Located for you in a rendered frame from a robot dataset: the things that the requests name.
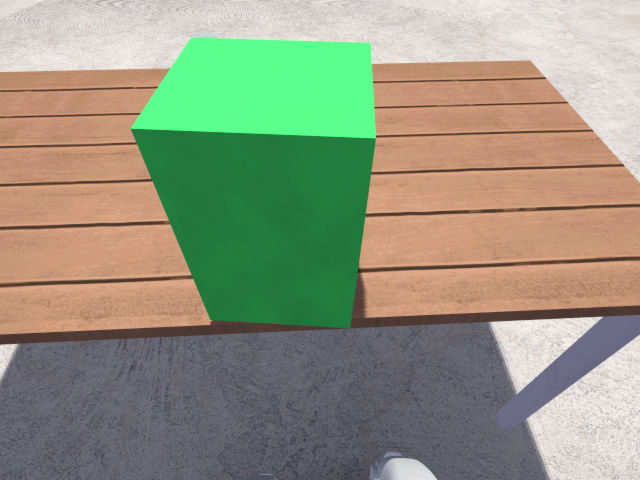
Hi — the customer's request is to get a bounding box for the carton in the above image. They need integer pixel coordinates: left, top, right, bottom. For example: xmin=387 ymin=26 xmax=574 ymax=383
xmin=131 ymin=37 xmax=376 ymax=328

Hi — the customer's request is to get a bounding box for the table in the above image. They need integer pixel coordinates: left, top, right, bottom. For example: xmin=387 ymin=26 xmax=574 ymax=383
xmin=0 ymin=60 xmax=640 ymax=430

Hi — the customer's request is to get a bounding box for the right robot thigh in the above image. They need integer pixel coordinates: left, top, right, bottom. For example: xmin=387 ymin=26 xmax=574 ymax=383
xmin=370 ymin=456 xmax=437 ymax=480

